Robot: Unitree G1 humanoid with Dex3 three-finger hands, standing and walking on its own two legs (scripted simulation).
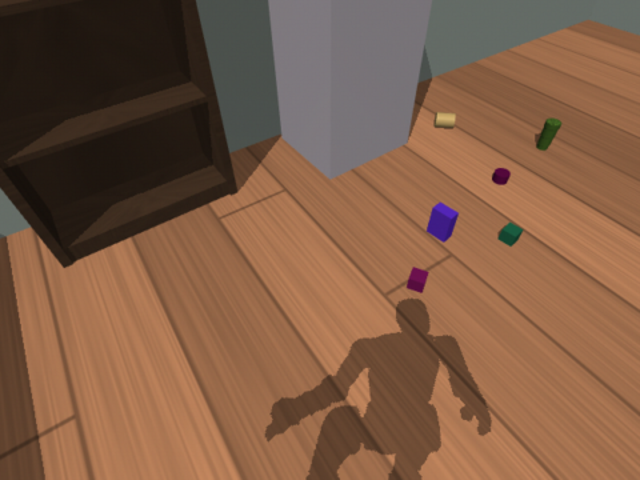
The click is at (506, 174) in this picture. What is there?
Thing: low tin
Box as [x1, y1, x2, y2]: [492, 168, 509, 184]
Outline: 497,168 493,174 492,180 498,184 503,184 506,182 509,176 509,172 506,169
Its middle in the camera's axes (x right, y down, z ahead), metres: +0.90 -0.29 +1.91
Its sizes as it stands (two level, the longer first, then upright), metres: 0.071 0.071 0.047
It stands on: the floor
